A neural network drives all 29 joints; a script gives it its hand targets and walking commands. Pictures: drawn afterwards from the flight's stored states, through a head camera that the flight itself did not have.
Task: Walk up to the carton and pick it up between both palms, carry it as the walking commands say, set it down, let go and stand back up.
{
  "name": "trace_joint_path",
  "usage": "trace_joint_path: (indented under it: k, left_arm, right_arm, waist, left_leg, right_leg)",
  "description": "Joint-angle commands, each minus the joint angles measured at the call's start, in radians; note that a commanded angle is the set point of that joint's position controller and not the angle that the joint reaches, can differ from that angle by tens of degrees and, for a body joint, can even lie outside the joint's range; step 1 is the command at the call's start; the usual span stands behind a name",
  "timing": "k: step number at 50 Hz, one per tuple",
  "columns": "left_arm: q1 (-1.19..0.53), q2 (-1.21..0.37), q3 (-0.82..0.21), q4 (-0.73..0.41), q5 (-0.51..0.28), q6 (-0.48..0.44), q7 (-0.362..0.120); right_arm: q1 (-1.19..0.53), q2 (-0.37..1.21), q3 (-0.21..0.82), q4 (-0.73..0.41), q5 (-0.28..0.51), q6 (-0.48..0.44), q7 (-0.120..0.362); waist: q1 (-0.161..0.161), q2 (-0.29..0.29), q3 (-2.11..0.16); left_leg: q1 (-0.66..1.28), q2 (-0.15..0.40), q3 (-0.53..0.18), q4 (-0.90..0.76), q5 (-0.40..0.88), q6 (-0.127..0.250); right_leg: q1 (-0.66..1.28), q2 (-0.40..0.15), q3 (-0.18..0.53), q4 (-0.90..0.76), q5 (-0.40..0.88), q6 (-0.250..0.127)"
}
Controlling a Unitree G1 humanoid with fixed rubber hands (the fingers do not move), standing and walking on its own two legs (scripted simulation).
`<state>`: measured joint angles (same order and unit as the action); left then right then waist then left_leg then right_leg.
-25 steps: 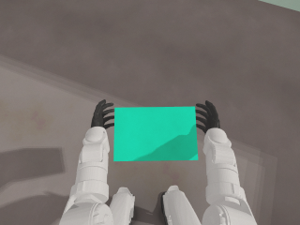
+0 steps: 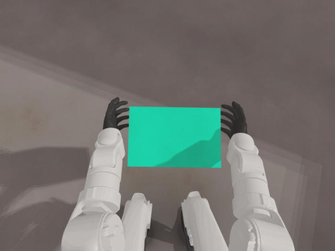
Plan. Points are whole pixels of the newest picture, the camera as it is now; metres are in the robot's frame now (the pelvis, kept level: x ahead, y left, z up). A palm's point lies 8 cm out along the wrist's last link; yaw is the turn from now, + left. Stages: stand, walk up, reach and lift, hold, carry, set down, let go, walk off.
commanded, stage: set down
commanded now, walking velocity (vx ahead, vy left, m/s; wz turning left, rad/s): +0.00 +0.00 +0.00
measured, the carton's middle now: (173, 138) +0.41 -0.02 -0.16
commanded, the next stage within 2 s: none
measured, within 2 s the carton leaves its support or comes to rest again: neither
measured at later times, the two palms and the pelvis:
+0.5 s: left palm (119, 131) +0.44 +0.13 -0.16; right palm (225, 136) +0.41 -0.18 -0.16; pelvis -0.03 +0.00 -0.08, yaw +0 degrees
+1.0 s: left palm (126, 134) +0.46 +0.13 -0.25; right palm (217, 139) +0.43 -0.18 -0.25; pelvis -0.04 +0.00 -0.15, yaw +0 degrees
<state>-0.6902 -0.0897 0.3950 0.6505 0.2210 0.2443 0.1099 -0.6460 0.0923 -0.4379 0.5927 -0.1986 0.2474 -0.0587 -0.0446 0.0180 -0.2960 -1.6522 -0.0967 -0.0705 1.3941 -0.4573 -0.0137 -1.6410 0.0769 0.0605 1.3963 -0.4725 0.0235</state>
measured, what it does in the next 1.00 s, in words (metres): lowers itself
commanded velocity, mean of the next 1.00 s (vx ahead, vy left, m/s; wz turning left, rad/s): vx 0.00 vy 0.00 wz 0.00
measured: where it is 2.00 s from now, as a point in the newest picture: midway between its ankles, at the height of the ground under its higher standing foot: (166, 240)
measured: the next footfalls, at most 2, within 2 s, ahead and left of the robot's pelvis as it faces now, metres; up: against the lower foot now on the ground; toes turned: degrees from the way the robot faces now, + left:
none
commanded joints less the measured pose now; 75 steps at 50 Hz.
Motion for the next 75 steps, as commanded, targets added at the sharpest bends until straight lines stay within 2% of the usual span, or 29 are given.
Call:
trace_joint_path:
  k: [1, 14, 26, 54, 75]
  left_arm:
    - [-0.517, -0.918, -0.538, 0.07, -0.114, -0.018, -0.269]
    - [-0.643, -0.879, -0.51, 0.113, -0.128, -0.03, -0.236]
    - [-0.767, -0.856, -0.478, 0.144, -0.138, -0.026, -0.229]
    - [-0.937, -0.79, -0.504, 0.168, -0.212, -0.042, -0.238]
    - [-1.054, -0.679, -0.498, 0.219, -0.258, -0.087, -0.217]
  right_arm:
    - [-0.537, 0.861, 0.555, 0.065, 0.119, -0.008, 0.267]
    - [-0.672, 0.81, 0.527, 0.092, 0.133, -0.023, 0.241]
    - [-0.8, 0.78, 0.487, 0.117, 0.131, -0.022, 0.236]
    - [-0.99, 0.739, 0.529, 0.101, 0.194, -0.04, 0.214]
    - [-1.097, 0.633, 0.517, 0.165, 0.24, -0.085, 0.204]
  waist:
    - [-0.013, 0.015, -0.74]
    - [-0.011, 0.022, -0.775]
    - [-0.011, 0.024, -0.803]
    - [-0.006, 0.006, -0.868]
    - [-0.015, 0.019, -0.785]
  left_leg:
    - [0.434, -0.066, 0.05, -0.088, 0.235, -0.001]
    - [0.324, -0.071, 0.072, 0.034, 0.176, -0.008]
    - [0.217, -0.073, 0.093, 0.132, 0.128, -0.01]
    - [-0.02, -0.072, 0.132, 0.37, 0.146, -0.012]
    - [-0.111, -0.058, 0.132, 0.53, 0.147, -0.015]
  right_leg:
    - [0.38, 0.064, -0.056, -0.096, 0.275, -0.001]
    - [0.242, 0.073, -0.083, 0.034, 0.205, 0.0]
    - [0.132, 0.075, -0.107, 0.133, 0.154, 0.0]
    - [0.01, 0.072, -0.13, 0.36, 0.196, 0.012]
    - [-0.092, 0.058, -0.132, 0.519, 0.191, 0.012]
